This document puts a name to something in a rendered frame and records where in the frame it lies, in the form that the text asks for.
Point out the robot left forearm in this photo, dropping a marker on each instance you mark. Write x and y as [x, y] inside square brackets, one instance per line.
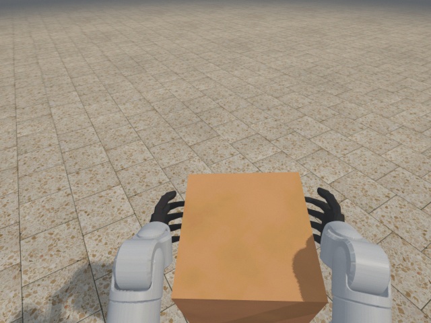
[138, 275]

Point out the robot left hand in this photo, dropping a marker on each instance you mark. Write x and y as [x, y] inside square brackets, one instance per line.
[161, 212]

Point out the carton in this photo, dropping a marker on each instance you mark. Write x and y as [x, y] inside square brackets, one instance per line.
[246, 252]

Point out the robot right hand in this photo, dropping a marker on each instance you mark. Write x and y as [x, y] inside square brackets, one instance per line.
[332, 211]

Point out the robot right forearm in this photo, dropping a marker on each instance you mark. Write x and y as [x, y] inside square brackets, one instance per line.
[361, 276]

